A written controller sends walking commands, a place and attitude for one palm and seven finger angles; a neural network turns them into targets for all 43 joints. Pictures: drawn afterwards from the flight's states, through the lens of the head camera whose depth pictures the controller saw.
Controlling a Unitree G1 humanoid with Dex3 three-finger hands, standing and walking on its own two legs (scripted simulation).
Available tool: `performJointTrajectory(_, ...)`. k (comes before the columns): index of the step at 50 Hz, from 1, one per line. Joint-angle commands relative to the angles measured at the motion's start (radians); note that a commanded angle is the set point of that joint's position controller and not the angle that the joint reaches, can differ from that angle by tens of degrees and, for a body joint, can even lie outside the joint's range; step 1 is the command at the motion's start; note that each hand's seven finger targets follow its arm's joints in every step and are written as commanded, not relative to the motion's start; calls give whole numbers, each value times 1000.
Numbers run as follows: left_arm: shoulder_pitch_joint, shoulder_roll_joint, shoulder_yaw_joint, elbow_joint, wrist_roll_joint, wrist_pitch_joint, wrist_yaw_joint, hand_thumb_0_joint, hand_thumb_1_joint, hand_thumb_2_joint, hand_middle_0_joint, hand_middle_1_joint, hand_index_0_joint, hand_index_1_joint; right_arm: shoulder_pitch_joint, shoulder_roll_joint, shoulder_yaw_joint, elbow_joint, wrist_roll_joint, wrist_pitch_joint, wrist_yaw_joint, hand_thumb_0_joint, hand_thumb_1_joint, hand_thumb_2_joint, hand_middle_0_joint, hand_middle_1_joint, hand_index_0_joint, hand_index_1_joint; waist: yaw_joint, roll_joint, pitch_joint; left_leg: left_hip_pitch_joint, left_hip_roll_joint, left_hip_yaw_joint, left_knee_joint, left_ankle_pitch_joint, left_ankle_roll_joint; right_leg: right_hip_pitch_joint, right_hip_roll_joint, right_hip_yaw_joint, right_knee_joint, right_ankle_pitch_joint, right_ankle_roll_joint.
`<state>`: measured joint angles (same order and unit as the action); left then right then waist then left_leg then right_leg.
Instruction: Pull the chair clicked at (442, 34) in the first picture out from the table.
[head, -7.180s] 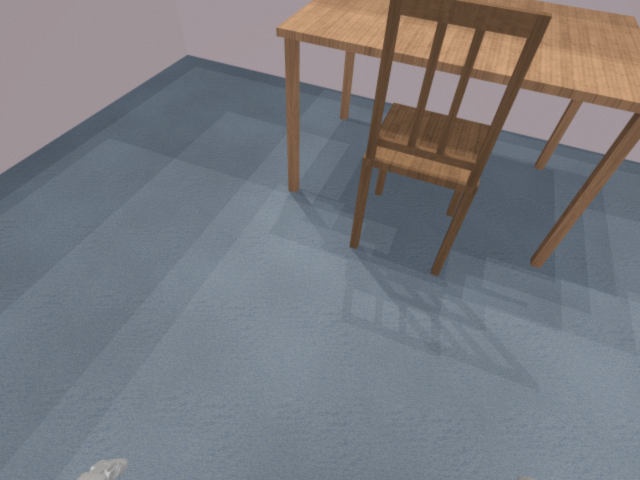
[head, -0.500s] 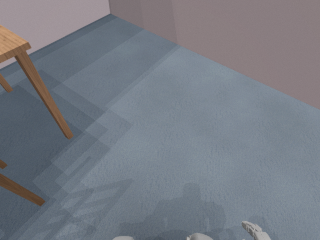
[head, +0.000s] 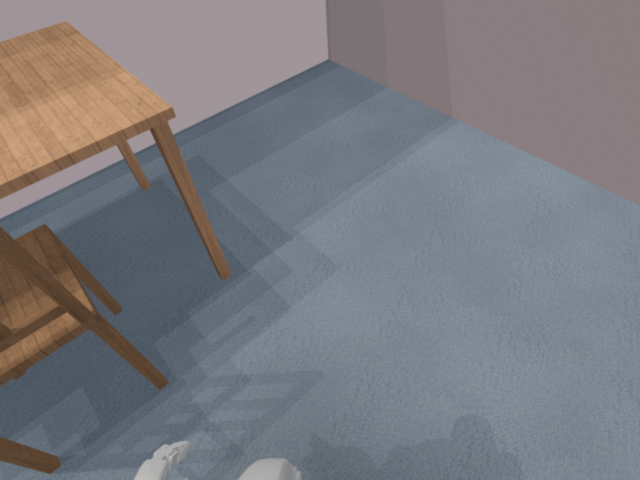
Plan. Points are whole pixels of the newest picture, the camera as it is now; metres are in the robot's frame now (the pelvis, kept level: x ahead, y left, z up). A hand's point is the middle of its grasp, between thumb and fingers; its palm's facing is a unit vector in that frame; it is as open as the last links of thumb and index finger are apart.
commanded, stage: turn to face it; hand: left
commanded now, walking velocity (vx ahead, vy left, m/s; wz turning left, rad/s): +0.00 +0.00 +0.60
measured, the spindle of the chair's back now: out of the picture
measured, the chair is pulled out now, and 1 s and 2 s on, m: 0.00 0.00 0.00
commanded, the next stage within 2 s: take the last steps up to it in 1.12 s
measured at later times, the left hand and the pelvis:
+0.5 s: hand out of the picture -0.01 +0.30 -0.17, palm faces +0.33 -0.92 -0.23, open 7.4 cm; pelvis -0.01 +0.07 +0.01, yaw +18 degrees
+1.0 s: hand out of the picture +0.03 +0.27 -0.14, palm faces +0.49 -0.82 -0.29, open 7.4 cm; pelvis +0.01 +0.02 +0.00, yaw +32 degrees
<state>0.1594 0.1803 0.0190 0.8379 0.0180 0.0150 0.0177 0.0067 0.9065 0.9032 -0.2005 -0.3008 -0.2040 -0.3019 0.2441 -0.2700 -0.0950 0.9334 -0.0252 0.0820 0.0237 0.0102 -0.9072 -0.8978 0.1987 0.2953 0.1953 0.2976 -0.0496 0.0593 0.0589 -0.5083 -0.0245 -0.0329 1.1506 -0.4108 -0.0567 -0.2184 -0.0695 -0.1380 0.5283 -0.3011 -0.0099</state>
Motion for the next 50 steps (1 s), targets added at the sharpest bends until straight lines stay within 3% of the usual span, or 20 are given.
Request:
performJointTrajectory(1,20,188,56,-54,0,-27,20,0,900,900,-200,-300,-200,-300,-46,-64,-12,-74,6,-18,11,0,-900,-900,200,300,200,300,42,-234,-26,-82,65,27,34,39,-29,97,-260,105,-204,368,-83)
performJointTrajectory(7,90,240,73,-16,10,-16,18,0,900,900,-200,-300,-200,-300,-135,-38,7,-96,11,-24,14,0,-900,-900,200,300,200,300,85,-257,-49,9,79,105,-246,-21,-26,140,-307,40,-157,432,-106)
performJointTrajectory(10,113,261,81,-3,11,-10,14,0,900,900,-200,-300,-200,-300,-139,-33,15,-104,14,-38,13,0,-900,-900,200,300,200,300,99,-282,-88,89,55,150,-389,-20,-5,160,-313,16,-89,517,-96)
performJointTrajectory(12,107,261,85,7,6,-4,11,0,900,900,-200,-300,-200,-300,-90,-50,11,-99,12,-46,9,0,-900,-900,200,300,200,300,68,-252,-115,197,46,161,-557,84,9,133,-304,-30,7,493,-52)
performJointTrajectory(13,97,257,85,3,-3,0,8,0,900,900,-200,-300,-200,-300,-30,-85,2,-84,10,-53,9,0,-900,-900,200,300,200,300,29,-181,-147,331,53,137,-685,226,22,55,-285,-59,121,420,-10)
performJointTrajectory(14,101,210,80,-20,-10,4,1,0,900,900,-200,-300,-200,-300,45,-188,-25,-75,4,-65,3,0,-900,-900,200,300,200,300,-16,70,-214,526,231,-116,-750,483,106,-157,-185,-94,341,148,65)
performJointTrajectory(15,28,141,56,-74,-12,6,-2,0,900,900,-200,-300,-200,-300,117,-286,-47,-62,11,-67,-7,0,-900,-900,200,300,200,300,-56,299,-206,568,446,-389,-784,899,237,-380,-66,-33,541,-404,120)
performJointTrajectory(16,-16,173,53,-85,-3,17,4,0,900,900,-200,-300,-200,-300,153,-286,-41,-39,14,-59,-11,0,-900,-900,200,300,200,300,-61,169,-208,542,472,-335,-756,861,284,-376,-83,69,628,-386,99)
performJointTrajectory(18,-42,164,64,-48,-3,22,7,0,900,900,-200,-300,-200,-300,59,-217,-25,-55,7,-67,-33,0,-900,-900,200,300,200,300,-32,171,-134,470,361,-282,-769,766,242,-415,-86,119,691,-251,101)
performJointTrajectory(20,3,172,70,-15,-2,20,-4,0,900,900,-200,-300,-200,-300,-43,-168,-5,-88,7,-71,-33,0,-900,-900,200,300,200,300,22,109,-98,406,268,-178,-782,703,198,-370,-72,124,695,-118,106)
performJointTrajectory(22,36,170,72,4,-1,20,-9,0,900,900,-200,-300,-200,-300,-50,-160,-2,-96,10,-77,-33,0,-900,-900,200,300,200,300,36,79,-119,404,235,-153,-798,663,179,-346,-60,123,683,-62,114)
performJointTrajectory(28,-6,181,74,-10,1,21,3,0,900,900,-200,-300,-200,-300,19,-153,-5,-82,10,-76,-34,0,-900,-900,200,300,200,300,18,69,-107,443,230,-251,-821,629,186,-366,-41,156,617,-33,134)
performJointTrajectory(36,-107,171,62,-53,-8,16,11,0,900,900,-200,-300,-200,-300,65,-156,-14,-71,1,-66,-36,0,-900,-900,200,300,200,300,-8,70,-101,445,236,-404,-801,601,245,-331,-4,178,444,-120,123)
performJointTrajectory(42,-82,143,52,-59,-16,11,17,0,900,900,-200,-300,-200,-300,54,-148,-15,-68,-4,-56,-37,0,-900,-900,200,300,200,300,7,77,-129,387,207,-453,-771,641,245,-182,54,173,263,-141,91)
performJointTrajectory(45,-18,144,52,-47,-22,3,22,0,900,900,-200,-300,-200,-300,37,-138,-14,-68,1,-52,-33,0,-900,-900,200,300,200,300,34,75,-144,314,165,-445,-741,623,210,-31,81,155,70,-40,73)
performJointTrajectory(46,5,153,54,-40,-21,-4,23,0,900,900,-200,-300,-200,-300,30,-129,-13,-66,6,-52,-31,0,-900,-900,200,300,200,300,47,57,-149,272,143,-426,-712,593,183,49,74,153,-43,38,71)
performJointTrajectory(47,39,174,58,-30,-20,-12,27,0,900,900,-200,-300,-200,-300,31,-108,-8,-65,13,-53,-28,0,-900,-900,200,300,200,300,62,22,-161,192,109,-393,-666,479,142,173,28,187,-171,125,62)
performJointTrajectory(48,54,238,69,-26,-9,-22,32,0,900,900,-200,-300,-200,-300,53,-54,0,-69,24,-56,-23,0,-900,-900,200,300,200,300,62,-177,-171,22,21,-260,-520,203,75,314,-167,363,-246,141,3)
performJointTrajectory(49,57,289,77,-34,1,-22,32,0,900,900,-200,-300,-200,-300,43,-39,1,-94,17,-55,-26,0,-900,-900,200,300,200,300,71,-317,-139,-86,-87,-83,-306,-142,20,258,-390,559,-254,263,-119)
performJointTrajectory(50,47,277,72,-41,-2,-15,31,0,900,900,-200,-300,-200,-300,30,-79,-13,-91,6,-46,-28,0,-900,-900,200,300,200,300,66,-210,-111,-36,-47,-101,-134,-167,26,108,-410,508,-253,274,-179)
